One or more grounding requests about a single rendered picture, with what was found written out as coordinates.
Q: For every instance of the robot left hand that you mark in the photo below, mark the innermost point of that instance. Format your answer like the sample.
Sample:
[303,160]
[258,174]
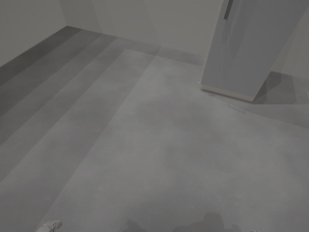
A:
[50,226]

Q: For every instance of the handle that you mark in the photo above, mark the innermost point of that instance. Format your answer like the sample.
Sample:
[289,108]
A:
[228,9]

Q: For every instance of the fridge door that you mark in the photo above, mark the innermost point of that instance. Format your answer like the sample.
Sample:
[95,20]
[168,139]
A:
[245,46]

